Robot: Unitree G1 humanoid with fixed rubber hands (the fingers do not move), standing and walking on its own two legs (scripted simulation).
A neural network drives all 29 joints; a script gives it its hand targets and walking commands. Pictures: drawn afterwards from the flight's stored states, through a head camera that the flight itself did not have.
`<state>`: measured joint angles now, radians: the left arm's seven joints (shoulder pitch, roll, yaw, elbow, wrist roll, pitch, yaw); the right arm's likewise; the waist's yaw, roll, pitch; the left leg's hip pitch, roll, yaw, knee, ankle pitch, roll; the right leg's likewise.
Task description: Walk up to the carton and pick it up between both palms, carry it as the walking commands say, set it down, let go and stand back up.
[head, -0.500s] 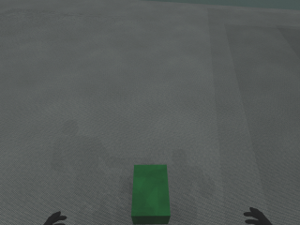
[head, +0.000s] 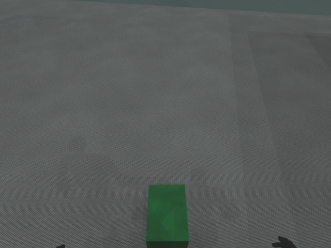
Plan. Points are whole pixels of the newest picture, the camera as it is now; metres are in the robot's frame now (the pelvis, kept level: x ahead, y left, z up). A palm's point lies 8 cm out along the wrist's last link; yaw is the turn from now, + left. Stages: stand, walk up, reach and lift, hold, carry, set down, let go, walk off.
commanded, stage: stand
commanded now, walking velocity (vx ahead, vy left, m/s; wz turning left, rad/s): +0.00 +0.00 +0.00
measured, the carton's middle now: (167, 216) +0.46 +0.00 -0.68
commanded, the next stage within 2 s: none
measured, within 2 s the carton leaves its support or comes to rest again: neither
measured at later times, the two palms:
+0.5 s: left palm out of the picture +0.08 +0.30 -0.10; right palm out of the picture +0.08 -0.31 -0.09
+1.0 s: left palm out of the picture +0.06 +0.31 -0.10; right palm out of the picture +0.07 -0.31 -0.10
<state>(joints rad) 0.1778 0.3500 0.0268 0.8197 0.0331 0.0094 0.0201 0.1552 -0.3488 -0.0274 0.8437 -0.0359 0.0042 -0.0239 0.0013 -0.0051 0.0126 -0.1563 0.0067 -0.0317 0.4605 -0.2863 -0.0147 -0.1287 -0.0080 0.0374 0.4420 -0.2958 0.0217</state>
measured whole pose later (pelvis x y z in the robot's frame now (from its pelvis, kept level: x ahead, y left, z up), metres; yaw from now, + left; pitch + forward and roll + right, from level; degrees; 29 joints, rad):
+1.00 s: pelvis -0.02 +0.00 +0.01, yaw +0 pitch -2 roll +0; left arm 0.14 0.39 0.00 1.00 0.02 0.00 0.01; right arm 0.13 -0.39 -0.01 1.01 -0.02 -0.01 -0.01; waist 0.00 0.00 0.03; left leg -0.12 0.01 -0.03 0.37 -0.21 -0.01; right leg -0.10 -0.01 0.04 0.36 -0.22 0.02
